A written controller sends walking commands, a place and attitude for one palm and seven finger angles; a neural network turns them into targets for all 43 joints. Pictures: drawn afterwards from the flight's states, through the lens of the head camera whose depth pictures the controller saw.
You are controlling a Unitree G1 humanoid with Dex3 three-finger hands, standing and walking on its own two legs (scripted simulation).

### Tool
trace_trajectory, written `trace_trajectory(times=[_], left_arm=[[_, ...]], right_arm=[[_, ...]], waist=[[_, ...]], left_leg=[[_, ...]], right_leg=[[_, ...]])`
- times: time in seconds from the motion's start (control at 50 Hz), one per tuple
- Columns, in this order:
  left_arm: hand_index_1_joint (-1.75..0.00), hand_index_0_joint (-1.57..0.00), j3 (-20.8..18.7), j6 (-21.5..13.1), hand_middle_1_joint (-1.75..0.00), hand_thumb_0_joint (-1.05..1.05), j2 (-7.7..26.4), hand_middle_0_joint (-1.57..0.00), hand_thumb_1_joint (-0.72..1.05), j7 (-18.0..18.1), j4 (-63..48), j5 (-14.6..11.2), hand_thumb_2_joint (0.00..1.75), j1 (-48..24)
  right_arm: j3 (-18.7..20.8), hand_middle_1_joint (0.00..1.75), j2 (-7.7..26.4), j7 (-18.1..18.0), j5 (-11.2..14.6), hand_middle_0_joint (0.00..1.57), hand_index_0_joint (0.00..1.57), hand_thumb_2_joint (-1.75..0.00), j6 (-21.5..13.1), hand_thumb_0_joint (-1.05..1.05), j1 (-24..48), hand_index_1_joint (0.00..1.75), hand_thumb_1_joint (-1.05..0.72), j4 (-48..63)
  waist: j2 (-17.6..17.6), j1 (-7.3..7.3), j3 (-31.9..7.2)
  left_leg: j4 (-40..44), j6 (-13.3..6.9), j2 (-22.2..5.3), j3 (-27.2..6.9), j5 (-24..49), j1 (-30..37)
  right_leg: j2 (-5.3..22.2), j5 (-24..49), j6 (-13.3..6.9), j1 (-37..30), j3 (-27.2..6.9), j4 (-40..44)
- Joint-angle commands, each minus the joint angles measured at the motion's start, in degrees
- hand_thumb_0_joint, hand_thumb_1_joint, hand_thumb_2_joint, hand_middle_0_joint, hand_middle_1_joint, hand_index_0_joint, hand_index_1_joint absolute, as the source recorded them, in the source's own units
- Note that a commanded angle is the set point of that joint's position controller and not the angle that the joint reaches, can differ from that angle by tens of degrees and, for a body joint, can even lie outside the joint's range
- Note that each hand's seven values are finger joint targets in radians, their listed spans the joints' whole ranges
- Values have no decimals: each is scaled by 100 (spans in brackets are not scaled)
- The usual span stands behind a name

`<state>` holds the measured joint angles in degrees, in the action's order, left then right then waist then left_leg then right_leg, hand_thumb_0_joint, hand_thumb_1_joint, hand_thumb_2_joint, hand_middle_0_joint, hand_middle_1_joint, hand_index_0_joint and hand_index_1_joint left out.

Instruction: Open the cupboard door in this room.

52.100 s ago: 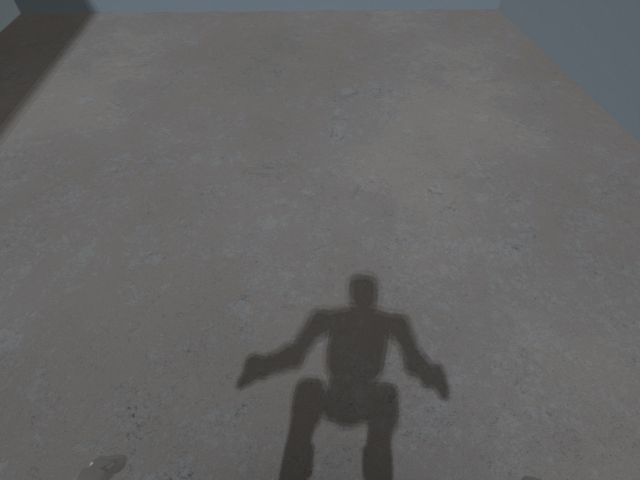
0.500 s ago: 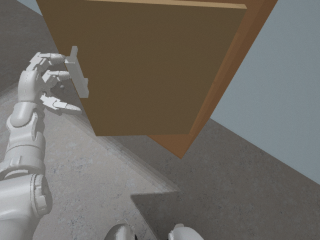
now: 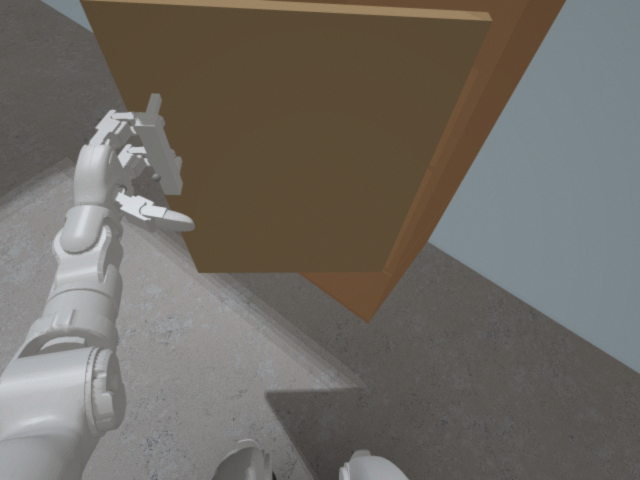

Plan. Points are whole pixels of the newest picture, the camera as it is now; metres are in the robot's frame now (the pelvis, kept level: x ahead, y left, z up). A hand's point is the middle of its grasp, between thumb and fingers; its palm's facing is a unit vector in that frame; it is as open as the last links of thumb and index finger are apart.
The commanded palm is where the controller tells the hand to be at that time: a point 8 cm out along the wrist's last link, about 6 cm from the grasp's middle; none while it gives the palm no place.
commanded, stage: slide the fingers in behind the handle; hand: left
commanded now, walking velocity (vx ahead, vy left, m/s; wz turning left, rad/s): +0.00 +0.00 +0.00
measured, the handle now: (164, 146) +0.53 +0.19 +0.08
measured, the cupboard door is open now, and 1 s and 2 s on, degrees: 40 40 53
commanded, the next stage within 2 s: close the thumb around the handle in 0.64 s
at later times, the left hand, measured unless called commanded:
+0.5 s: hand (172, 172) +0.48 +0.17 +0.08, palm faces +0.01 -1.00 -0.01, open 14.0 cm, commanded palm +0.45 +0.22 +0.08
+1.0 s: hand (171, 174) +0.48 +0.18 +0.08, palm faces +0.01 -1.00 -0.01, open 12.1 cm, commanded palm +0.45 +0.22 +0.08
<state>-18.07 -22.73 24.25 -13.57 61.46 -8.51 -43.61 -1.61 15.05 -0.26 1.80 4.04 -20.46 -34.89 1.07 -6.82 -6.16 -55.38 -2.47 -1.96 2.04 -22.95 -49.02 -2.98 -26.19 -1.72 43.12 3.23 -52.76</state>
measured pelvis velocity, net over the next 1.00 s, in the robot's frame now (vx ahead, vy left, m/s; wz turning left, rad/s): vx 0.01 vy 0.00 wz -0.01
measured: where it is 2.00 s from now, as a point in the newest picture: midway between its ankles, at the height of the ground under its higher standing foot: outside the picture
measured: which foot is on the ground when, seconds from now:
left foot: down 0.00-1.00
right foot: down 0.00-1.00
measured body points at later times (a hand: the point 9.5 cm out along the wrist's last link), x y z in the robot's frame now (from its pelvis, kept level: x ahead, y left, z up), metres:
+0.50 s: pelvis +0.01 +0.00 +0.00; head +0.10 +0.01 +0.44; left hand +0.47 +0.23 +0.08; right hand +0.03 -0.27 -0.11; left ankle +0.03 +0.09 -0.68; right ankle -0.01 -0.10 -0.68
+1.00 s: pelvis +0.01 +0.00 +0.00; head +0.10 +0.02 +0.44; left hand +0.47 +0.23 +0.08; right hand +0.04 -0.26 -0.11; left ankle +0.03 +0.09 -0.68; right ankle -0.01 -0.10 -0.68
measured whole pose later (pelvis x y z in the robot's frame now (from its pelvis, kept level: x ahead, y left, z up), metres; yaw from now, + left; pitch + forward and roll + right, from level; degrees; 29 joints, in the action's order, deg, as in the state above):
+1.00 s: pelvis +0.01 +0.00 +0.00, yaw +0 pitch +17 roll -3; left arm -17.6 -23.5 22.0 -10.8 60.9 -7.6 -43.4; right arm -1.3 14.5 0.4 1.3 4.5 -21.0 -35.0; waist 1.3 -7.0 -6.6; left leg -55.5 -2.6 -2.0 2.4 -23.7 -49.0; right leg -3.0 -26.7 -1.6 43.2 2.7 -52.8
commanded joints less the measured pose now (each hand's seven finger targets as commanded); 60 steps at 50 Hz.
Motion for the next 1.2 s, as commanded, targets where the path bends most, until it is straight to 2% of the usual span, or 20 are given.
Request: trace_trajectory(times=[0.0, 0.1, 0.18, 0.24, 0.28, 0.34, 0.42, 0.48, 0.54, 0.62, 0.68, 0.72, 0.76, 0.78, 0.82, 0.88, 0.94, 1.0, 1.02, 1.18], left_arm=[[-120, -30, 16, -434, -120, 0, 1037, -30, -50, 27, -1349, -98, 30, -2704], [-120, -30, -26, -454, -120, 0, 1013, -30, -50, 144, -1262, -55, 30, -2650], [-120, -30, -34, -437, -120, 0, 931, -30, -50, 268, -1237, -52, 30, -2574], [-120, -30, -244, -397, -120, 0, 1226, -30, -50, 342, -1105, 4, 30, -2673], [-120, -30, -176, -466, -120, 0, 1224, -30, -50, 317, -1254, 80, 30, -2640], [-120, -30, -229, -506, -120, 0, 1178, -30, -50, 264, -1363, 9, 30, -2428], [-120, -30, -204, -388, -120, 0, 1180, -30, -50, 161, -1079, -52, 30, -2366], [-120, -30, -192, -406, -120, 0, 1162, -30, -50, 121, -1256, -74, 30, -2384], [-120, -30, -139, -407, -120, 0, 1085, -30, -50, 116, -1133, -76, 30, -2451], [-120, -30, 48, -513, -120, 0, 924, -30, -50, 118, -1413, -44, 30, -2731], [-120, -30, -137, -491, -120, 0, 1054, -30, -50, 177, -1280, -75, 30, -2570], [-120, -30, 100, -449, -120, 0, 759, -30, -50, 196, -1278, -40, 30, -2585], [-121, -31, -151, -404, -121, 0, 1062, -31, -39, 257, -1183, -35, 35, -2485], [-122, -31, -267, -433, -122, 0, 1185, -31, -33, 284, -1231, -26, 37, -2414], [-123, -32, -15, -432, -123, 0, 878, -32, -22, 296, -1326, -5, 42, -2542], [-125, -33, -220, -497, -125, 0, 1126, -33, -5, 304, -1384, -9, 49, -2427], [-127, -34, -15, -459, -127, 0, 905, -34, 12, 269, -1232, 6, 56, -2424], [-128, -36, -36, -475, -128, 0, 970, -36, 28, 237, -1278, 9, 64, -2522], [-129, -36, 89, -482, -129, 0, 778, -36, 34, 228, -1322, -25, 66, -2594], [-134, -39, 73, -526, -134, 0, 742, -39, 79, 316, -1357, -24, 85, -2603]], right_arm=[[394, 30, 984, -95, -4, 20, 20, -90, -174, 0, -666, 30, -90, 309], [401, 30, 976, -62, -29, 20, 20, -90, -193, 0, -714, 30, -90, 265], [403, 30, 956, -33, -45, 20, 20, -90, -184, 0, -718, 30, -90, 289], [392, 30, 981, -41, -49, 20, 20, -90, -165, 0, -766, 30, -90, 276], [392, 30, 958, -35, -49, 20, 20, -90, -159, 0, -765, 30, -90, 316], [407, 30, 945, -25, -46, 20, 20, -90, -141, 0, -763, 30, -90, 338], [393, 30, 969, -49, -19, 20, 20, -90, -109, 0, -770, 30, -90, 329], [396, 30, 955, -53, -17, 20, 20, -90, -113, 0, -776, 30, -90, 363], [411, 30, 949, -54, -21, 20, 20, -90, -112, 0, -762, 30, -90, 304], [423, 30, 946, -42, -32, 20, 20, -90, -137, 0, -769, 30, -90, 255], [435, 30, 996, -38, -49, 20, 20, -90, -139, 0, -796, 30, -90, 249], [426, 30, 944, -14, -38, 20, 20, -90, -125, 0, -749, 30, -90, 270], [429, 30, 997, -23, -45, 20, 20, -90, -106, 0, -775, 30, -90, 277], [425, 30, 1009, -36, -52, 20, 20, -90, -107, 0, -777, 30, -90, 311], [408, 30, 943, -17, -46, 20, 20, -90, -101, 0, -724, 30, -90, 341], [415, 30, 970, -31, -52, 20, 20, -90, -100, 0, -750, 30, -90, 364], [398, 30, 936, -22, -49, 20, 20, -90, -89, 0, -713, 30, -90, 336], [410, 30, 960, -36, -40, 20, 20, -90, -90, 0, -707, 30, -90, 326], [409, 30, 943, -32, -35, 20, 20, -90, -101, 0, -701, 30, -90, 332], [432, 30, 964, -18, -66, 20, 20, -90, -128, 0, -748, 30, -90, 279]], waist=[[443, -155, -2351], [416, -107, -2486], [418, -94, -2303], [178, -94, -2332], [402, -80, -2428], [383, -4, -2650], [91, -110, -2236], [371, -61, -2314], [272, -129, -2261], [623, -152, -2518], [443, -96, -2492], [513, -125, -2501], [278, -70, -2388], [359, -17, -2463], [383, -95, -2432], [330, -15, -2520], [304, -99, -2295], [476, -90, -2347], [428, -125, -2335], [467, -86, -2430]], left_leg=[[482, 30, 76, -495, 1602, 2385], [444, 29, 92, -492, 1726, 2373], [432, 16, 110, -452, 1671, 2267], [441, -6, 125, -402, 1569, 1965], [415, -6, 138, -394, 1705, 2078], [419, 18, 121, -381, 1967, 2241], [457, -21, 129, -334, 1662, 1912], [437, -16, 141, -341, 1818, 2078], [421, -8, 115, -366, 1743, 2106], [382, 41, 79, -471, 2030, 2531], [387, 38, 81, -510, 2037, 2491], [396, 53, 81, -498, 2066, 2571], [440, 39, 88, -484, 1898, 2341], [414, 31, 103, -477, 2011, 2379], [423, 34, 99, -456, 1994, 2422], [412, 28, 118, -441, 2062, 2358], [438, 38, 93, -445, 1943, 2335], [444, 52, 83, -476, 1874, 2442], [468, 56, 81, -495, 1852, 2509], [449, 73, 76, -569, 1988, 2627]], right_leg=[[-34, 1677, 66, -133, -227, 679], [-38, 1782, 63, -194, -224, 626], [-50, 1764, 59, -183, -223, 655], [-27, 1852, 101, -436, -297, 666], [-30, 1974, 74, -466, -294, 617], [-47, 2234, 78, -598, -291, 609], [-40, 2111, 120, -583, -324, 708], [-49, 2185, 77, -553, -305, 680], [-53, 2060, 99, -403, -303, 708], [-57, 2062, 60, -135, -232, 601], [-74, 2002, 43, -163, -191, 585], [-69, 2009, 57, -85, -174, 589], [-65, 1938, 63, -233, -195, 627], [-72, 2024, 44, -276, -196, 587], [-64, 2042, 73, -220, -201, 616], [-72, 2160, 54, -422, -222, 588], [-77, 2056, 67, -282, -197, 627], [-72, 1905, 51, -153, -195, 628], [-74, 1851, 54, -96, -171, 651], [-85, 1814, 21, -19, -119, 588]])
